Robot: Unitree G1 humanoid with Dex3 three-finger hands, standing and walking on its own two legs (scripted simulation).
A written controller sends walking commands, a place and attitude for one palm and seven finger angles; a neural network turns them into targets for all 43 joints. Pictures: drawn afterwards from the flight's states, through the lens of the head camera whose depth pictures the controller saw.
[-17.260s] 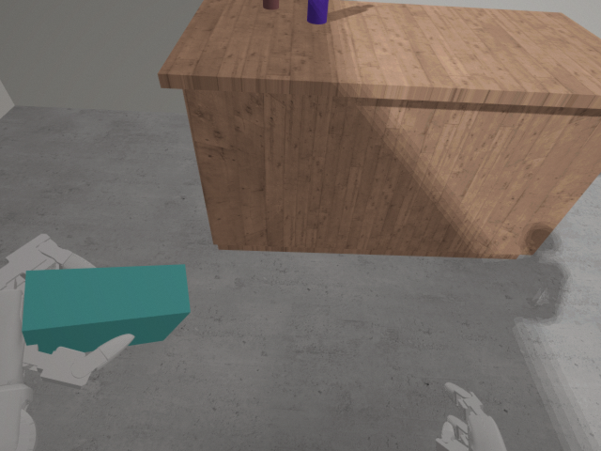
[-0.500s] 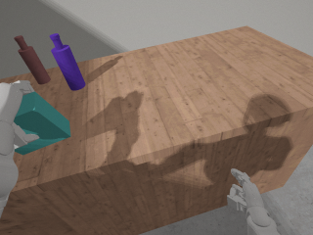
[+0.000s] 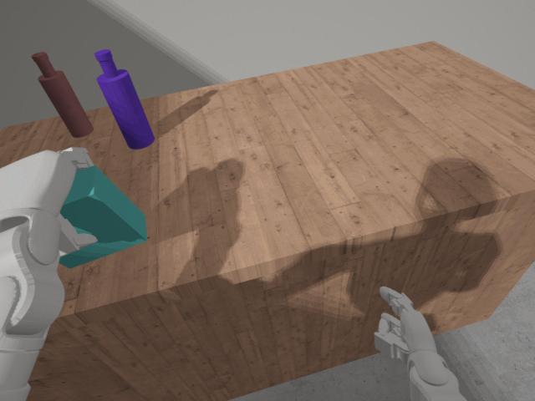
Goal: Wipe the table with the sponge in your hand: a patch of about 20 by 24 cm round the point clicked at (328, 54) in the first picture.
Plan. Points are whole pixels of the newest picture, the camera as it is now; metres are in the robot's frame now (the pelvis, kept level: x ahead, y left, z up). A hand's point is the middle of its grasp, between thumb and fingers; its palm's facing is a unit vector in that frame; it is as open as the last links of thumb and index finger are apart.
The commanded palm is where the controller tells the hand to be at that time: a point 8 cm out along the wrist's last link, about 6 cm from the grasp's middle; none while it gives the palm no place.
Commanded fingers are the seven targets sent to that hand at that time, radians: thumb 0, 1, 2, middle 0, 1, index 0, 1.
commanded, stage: move the sponge above the wiping area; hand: left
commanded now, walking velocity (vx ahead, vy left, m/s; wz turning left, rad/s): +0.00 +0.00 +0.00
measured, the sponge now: (91, 228) +0.27 +0.31 +0.15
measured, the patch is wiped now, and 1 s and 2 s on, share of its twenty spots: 0.00 0.05 0.05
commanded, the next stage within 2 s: none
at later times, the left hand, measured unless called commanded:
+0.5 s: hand (94, 221) +0.27 +0.31 +0.16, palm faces -0.01 -0.03 -1.00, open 9.4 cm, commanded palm +0.24 +0.31 +0.25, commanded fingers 0.00 0.10 1.30 -1.20 -1.60 -1.20 -1.60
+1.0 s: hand (95, 219) +0.29 +0.32 +0.15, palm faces -0.05 -0.02 -1.00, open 9.4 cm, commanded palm +0.26 +0.34 +0.24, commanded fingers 0.00 0.10 1.30 -1.20 -1.60 -1.20 -1.60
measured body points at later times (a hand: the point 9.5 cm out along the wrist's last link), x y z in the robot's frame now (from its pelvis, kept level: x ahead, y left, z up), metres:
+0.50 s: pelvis +0.00 -0.01 +0.00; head -0.01 -0.06 +0.45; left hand +0.27 +0.30 +0.22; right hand +0.26 -0.19 -0.07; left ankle +0.05 +0.12 -0.74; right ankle +0.00 -0.11 -0.74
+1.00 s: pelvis +0.01 +0.00 +0.00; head +0.01 -0.04 +0.45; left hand +0.29 +0.32 +0.20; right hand +0.25 -0.21 -0.08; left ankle +0.05 +0.12 -0.74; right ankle +0.00 -0.11 -0.74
